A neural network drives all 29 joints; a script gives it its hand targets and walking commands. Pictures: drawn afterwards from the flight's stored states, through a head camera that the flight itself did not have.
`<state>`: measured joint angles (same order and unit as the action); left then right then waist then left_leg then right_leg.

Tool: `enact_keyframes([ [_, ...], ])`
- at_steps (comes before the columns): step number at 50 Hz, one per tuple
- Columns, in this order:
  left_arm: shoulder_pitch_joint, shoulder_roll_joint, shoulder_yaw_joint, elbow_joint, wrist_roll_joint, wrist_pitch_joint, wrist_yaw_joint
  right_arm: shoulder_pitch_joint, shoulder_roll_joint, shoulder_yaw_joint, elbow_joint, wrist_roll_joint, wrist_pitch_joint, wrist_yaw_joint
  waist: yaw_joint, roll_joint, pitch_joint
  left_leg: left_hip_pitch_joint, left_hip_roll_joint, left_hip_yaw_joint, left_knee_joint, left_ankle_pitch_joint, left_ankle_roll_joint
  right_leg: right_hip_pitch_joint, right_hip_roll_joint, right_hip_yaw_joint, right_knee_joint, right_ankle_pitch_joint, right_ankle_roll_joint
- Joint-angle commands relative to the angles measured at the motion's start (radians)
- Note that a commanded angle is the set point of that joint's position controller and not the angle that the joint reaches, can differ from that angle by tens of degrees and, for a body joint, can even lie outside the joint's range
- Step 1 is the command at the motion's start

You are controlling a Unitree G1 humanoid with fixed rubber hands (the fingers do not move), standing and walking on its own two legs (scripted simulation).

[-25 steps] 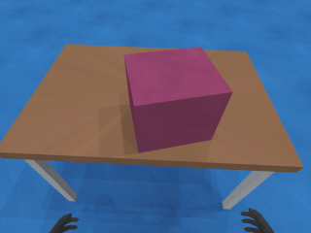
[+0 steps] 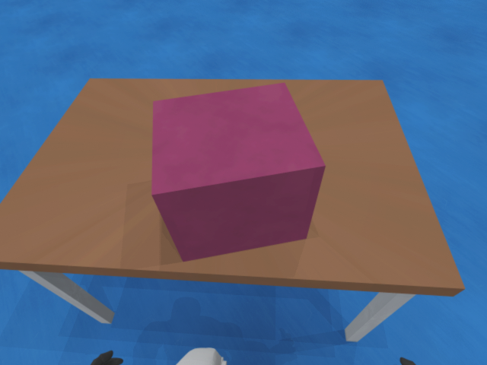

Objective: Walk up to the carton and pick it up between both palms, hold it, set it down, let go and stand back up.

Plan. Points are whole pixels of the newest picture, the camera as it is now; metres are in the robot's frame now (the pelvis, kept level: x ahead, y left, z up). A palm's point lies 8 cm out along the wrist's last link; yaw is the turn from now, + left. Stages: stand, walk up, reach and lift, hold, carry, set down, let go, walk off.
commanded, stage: walk up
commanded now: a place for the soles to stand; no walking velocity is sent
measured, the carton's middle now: (233, 173) +0.46 +0.05 +0.01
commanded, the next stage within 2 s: reach and lift in 1.62 s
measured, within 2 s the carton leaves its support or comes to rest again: neither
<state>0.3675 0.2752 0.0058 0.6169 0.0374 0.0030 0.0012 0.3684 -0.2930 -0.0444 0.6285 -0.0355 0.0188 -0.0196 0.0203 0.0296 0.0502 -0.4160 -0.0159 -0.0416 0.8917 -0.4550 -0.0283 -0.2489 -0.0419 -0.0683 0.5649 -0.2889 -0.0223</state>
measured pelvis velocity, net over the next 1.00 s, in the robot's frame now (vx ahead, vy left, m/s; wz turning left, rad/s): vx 0.02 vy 0.03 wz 0.07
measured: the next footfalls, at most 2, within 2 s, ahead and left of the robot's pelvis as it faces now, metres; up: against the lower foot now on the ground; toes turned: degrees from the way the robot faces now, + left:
left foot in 0.12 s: +0.08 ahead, +0.12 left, +0.00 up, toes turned +1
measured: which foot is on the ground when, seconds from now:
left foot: up 0.00-0.10, down 0.12-1.00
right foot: down 0.00-1.00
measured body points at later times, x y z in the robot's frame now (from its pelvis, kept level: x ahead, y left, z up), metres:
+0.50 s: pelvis +0.03 +0.02 +0.00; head +0.04 +0.02 +0.45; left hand +0.14 +0.29 -0.10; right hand +0.18 -0.24 -0.09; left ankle +0.04 +0.12 -0.73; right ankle +0.01 -0.11 -0.73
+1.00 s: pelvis +0.02 +0.03 +0.00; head +0.03 +0.03 +0.45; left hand +0.11 +0.31 -0.10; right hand +0.16 -0.23 -0.10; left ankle +0.04 +0.12 -0.73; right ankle +0.01 -0.11 -0.73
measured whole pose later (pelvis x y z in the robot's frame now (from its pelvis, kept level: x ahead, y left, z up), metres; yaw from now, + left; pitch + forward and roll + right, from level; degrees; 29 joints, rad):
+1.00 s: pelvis +0.02 +0.03 +0.00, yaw +4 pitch -1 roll -1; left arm 0.34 0.31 0.00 0.60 0.02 -0.01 0.01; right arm 0.27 -0.31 -0.02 0.64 -0.01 0.02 0.03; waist -0.01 0.01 0.03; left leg -0.31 -0.05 -0.04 0.60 -0.28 0.04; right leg -0.20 -0.08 -0.13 0.56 -0.33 0.03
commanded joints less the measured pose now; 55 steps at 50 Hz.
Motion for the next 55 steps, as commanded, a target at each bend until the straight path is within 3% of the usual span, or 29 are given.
enact_keyframes([
  [1,0.04,0.175,0.049,-0.054,-0.006,-0.021,0.008,-0.009,-0.057,-0.019,-0.046,0.0,-0.008,0.006,0.006,-0.195,-0.007,-0.003,0.022,0.03,-0.142,0.052,0.004,0.077,-0.203,0.18,-0.122,0.496,-0.124],
  [2,0.04,0.189,0.054,-0.056,-0.008,-0.019,0.007,-0.027,-0.052,-0.02,-0.043,0.005,-0.005,0.007,0.0,-0.199,-0.036,0.045,0.022,0.033,-0.202,0.073,0.012,0.083,-0.224,0.194,-0.109,0.497,-0.126],
  [4,0.026,0.191,0.049,-0.07,-0.025,-0.008,0.008,-0.049,-0.036,-0.012,-0.036,0.015,-0.013,0.008,-0.026,-0.162,-0.057,0.168,0.004,0.058,-0.372,0.258,0.031,0.042,-0.194,0.16,-0.071,0.479,-0.093],
  [5,0.027,0.18,0.041,-0.073,-0.032,-0.008,0.006,-0.058,-0.057,-0.017,-0.042,0.018,-0.02,0.008,-0.031,-0.154,-0.072,0.266,0.026,0.02,-0.421,0.379,0.046,-0.028,-0.183,0.157,-0.066,0.426,-0.074],
  [6,0.021,0.153,0.031,-0.089,-0.032,-0.011,0.003,-0.074,-0.082,-0.023,-0.035,0.01,-0.027,0.01,-0.03,-0.112,-0.074,0.325,0.069,-0.041,-0.421,0.389,0.07,-0.086,-0.164,0.153,-0.062,0.274,-0.051],
  [7,0.018,0.125,0.021,-0.108,-0.026,-0.014,-0.002,-0.077,-0.107,-0.027,-0.031,0.007,-0.029,0.013,-0.024,-0.039,-0.101,0.355,0.151,-0.141,-0.415,0.459,0.103,-0.141,-0.114,0.124,-0.045,0.082,-0.025],
  [8,0.034,0.091,0.014,-0.113,-0.032,-0.009,-0.002,-0.087,-0.143,-0.027,-0.028,0.018,-0.026,0.015,-0.007,0.053,-0.092,0.25,0.219,-0.206,-0.426,0.44,0.158,-0.05,-0.032,0.073,-0.032,-0.031,0.007],
  [10,0.028,0.126,0.021,-0.103,-0.021,-0.011,-0.003,-0.144,-0.104,-0.007,-0.037,0.032,-0.026,0.023,-0.003,0.059,-0.046,0.131,0.172,-0.152,-0.442,0.414,0.136,0.052,-0.042,0.068,-0.074,0.022,0.008],
  [13,0.031,0.156,0.021,-0.099,-0.026,-0.027,-0.003,-0.148,-0.098,-0.001,-0.038,0.036,-0.026,0.027,-0.016,0.019,-0.052,0.18,0.101,-0.071,-0.375,0.467,0.092,0.043,-0.082,0.092,-0.1,0.184,-0.012],
  [17,0.011,0.149,0.019,-0.103,-0.028,-0.031,-0.002,-0.141,-0.108,0.002,-0.039,0.036,-0.029,0.029,-0.019,-0.028,-0.064,0.198,0.1,-0.075,-0.376,0.464,0.092,0.029,-0.084,0.083,-0.107,0.163,-0.014],
  [22,-0.013,0.145,0.022,-0.109,-0.026,-0.028,-0.006,-0.14,-0.111,0.005,-0.043,0.035,-0.032,0.029,-0.017,-0.013,-0.085,0.191,0.101,-0.076,-0.381,0.51,0.094,0.059,-0.076,0.053,-0.092,0.171,-0.011],
  [28,-0.028,0.15,0.025,-0.099,-0.025,-0.021,-0.008,-0.134,-0.116,0.009,-0.045,0.035,-0.035,0.032,-0.009,-0.029,-0.032,0.135,0.098,-0.1,-0.414,0.418,0.092,0.052,-0.074,0.051,-0.103,0.08,-0.002],
  [30,-0.029,0.148,0.025,-0.097,-0.021,-0.02,-0.009,-0.124,-0.11,0.01,-0.05,0.039,-0.037,0.031,-0.017,-0.005,-0.077,0.148,0.098,-0.112,-0.421,0.387,0.092,0.066,-0.076,0.045,-0.1,0.061,-0.003],
  [31,-0.025,0.14,0.024,-0.099,-0.024,-0.021,-0.008,-0.132,-0.113,0.012,-0.05,0.034,-0.037,0.03,-0.006,-0.006,-0.058,0.145,0.1,-0.11,-0.418,0.394,0.096,0.06,-0.074,0.045,-0.103,0.059,-0.006],
  [36,-0.024,0.142,0.023,-0.093,-0.021,-0.025,-0.007,-0.115,-0.11,0.009,-0.045,0.035,-0.036,0.03,-0.012,-0.002,-0.043,0.126,0.085,-0.102,-0.42,0.379,0.095,0.052,-0.078,0.045,-0.109,0.048,-0.006],
  [38,-0.026,0.144,0.022,-0.088,-0.023,-0.023,-0.008,-0.098,-0.115,0.009,-0.05,0.037,-0.037,0.031,-0.017,-0.031,-0.08,0.152,0.092,-0.119,-0.413,0.384,0.094,0.057,-0.078,0.042,-0.107,0.062,-0.007],
  [40,-0.022,0.14,0.023,-0.086,-0.026,-0.024,-0.006,-0.098,-0.118,0.008,-0.049,0.033,-0.036,0.03,-0.014,0.002,-0.049,0.125,0.087,-0.115,-0.413,0.389,0.092,0.06,-0.081,0.046,-0.106,0.065,-0.007],
  [44,-0.034,0.155,0.024,-0.081,-0.02,-0.022,-0.008,-0.097,-0.114,0.006,-0.05,0.036,-0.034,0.033,-0.02,-0.03,-0.037,0.108,0.09,-0.143,-0.424,0.337,0.097,0.052,-0.077,0.03,-0.111,0.016,-0.005],
  [45,0.006,0.169,0.037,-0.084,-0.018,-0.03,0.005,-0.109,-0.145,-0.006,-0.048,0.029,-0.022,0.041,-0.015,0.013,-0.056,0.094,0.056,-0.117,-0.383,0.342,0.098,0.072,-0.104,0.062,-0.111,0.031,-0.024],
  [46,0.02,0.183,0.041,-0.077,-0.018,-0.032,0.012,-0.11,-0.137,-0.007,-0.053,0.024,-0.015,0.043,-0.023,0.008,-0.052,0.107,0.038,-0.088,-0.347,0.34,0.092,0.042,-0.14,0.101,-0.128,0.044,-0.04],
  [47,0.016,0.198,0.047,-0.072,-0.017,-0.032,0.018,-0.102,-0.121,-0.005,-0.049,0.019,-0.01,0.048,-0.026,-0.033,-0.04,0.112,0.033,-0.072,-0.331,0.357,0.083,0.035,-0.167,0.106,-0.138,0.042,-0.06],
  [50,-0.021,0.203,0.053,-0.083,-0.012,-0.026,0.021,-0.091,-0.115,-0.007,-0.054,0.017,-0.009,0.055,-0.041,-0.07,-0.008,0.126,0.033,-0.067,-0.324,0.336,0.077,-0.018,-0.186,0.103,-0.156,-0.014,-0.07],
  [52,-0.023,0.194,0.056,-0.081,-0.011,-0.019,0.02,-0.082,-0.127,-0.013,-0.048,0.017,-0.01,0.056,-0.037,-0.082,-0.016,0.146,0.041,-0.081,-0.351,0.365,0.084,-0.018,-0.172,0.072,-0.132,-0.024,-0.066],
  [55,-0.005,0.146,0.045,-0.095,-0.017,-0.011,0.015,-0.094,-0.146,-0.016,-0.059,0.022,-0.009,0.056,-0.029,0.029,-0.052,0.119,0.09,-0.192,-0.46,0.332,0.132,0.03,-0.07,-0.013,-0.03,-0.079,-0.009],
])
